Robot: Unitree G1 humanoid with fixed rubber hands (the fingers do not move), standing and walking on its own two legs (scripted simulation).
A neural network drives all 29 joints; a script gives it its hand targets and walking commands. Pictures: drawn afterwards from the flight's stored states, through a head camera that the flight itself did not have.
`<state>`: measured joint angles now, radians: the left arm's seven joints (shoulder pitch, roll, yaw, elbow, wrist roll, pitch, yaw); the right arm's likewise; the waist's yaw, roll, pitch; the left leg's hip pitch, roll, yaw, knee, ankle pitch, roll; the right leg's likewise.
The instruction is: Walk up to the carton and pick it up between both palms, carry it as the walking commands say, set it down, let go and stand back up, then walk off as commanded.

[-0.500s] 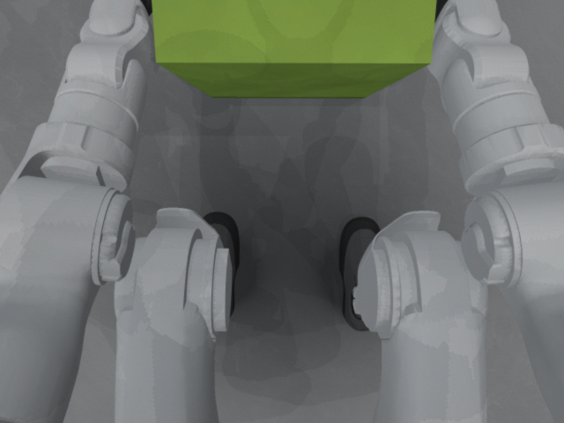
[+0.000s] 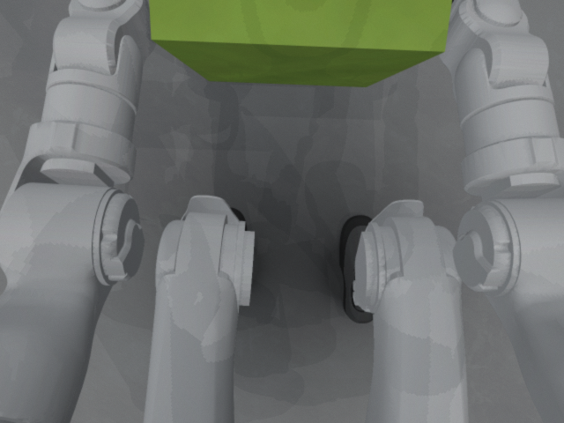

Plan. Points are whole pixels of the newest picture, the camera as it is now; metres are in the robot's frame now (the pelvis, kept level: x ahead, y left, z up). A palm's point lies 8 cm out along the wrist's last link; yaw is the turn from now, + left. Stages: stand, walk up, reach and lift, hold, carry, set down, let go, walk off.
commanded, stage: reach and lift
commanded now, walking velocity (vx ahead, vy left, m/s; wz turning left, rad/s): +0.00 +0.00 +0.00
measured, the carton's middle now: (294, 3) +0.56 +0.02 -0.18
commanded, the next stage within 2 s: none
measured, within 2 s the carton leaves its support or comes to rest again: neither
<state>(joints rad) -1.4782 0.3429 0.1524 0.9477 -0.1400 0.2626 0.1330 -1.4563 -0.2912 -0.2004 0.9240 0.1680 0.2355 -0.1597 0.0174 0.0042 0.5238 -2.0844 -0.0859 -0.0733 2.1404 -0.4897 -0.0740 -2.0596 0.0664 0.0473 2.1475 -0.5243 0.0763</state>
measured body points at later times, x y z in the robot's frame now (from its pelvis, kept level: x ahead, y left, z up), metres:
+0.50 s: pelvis +0.00 -0.01 +0.05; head +0.35 +0.00 +0.32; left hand +0.56 +0.17 -0.06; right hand +0.56 -0.16 -0.07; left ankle +0.15 +0.13 -0.35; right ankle +0.15 -0.13 -0.35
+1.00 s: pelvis -0.02 +0.00 +0.09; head +0.32 +0.01 +0.38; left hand +0.54 +0.17 +0.00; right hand +0.54 -0.16 +0.00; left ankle +0.15 +0.13 -0.35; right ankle +0.15 -0.13 -0.35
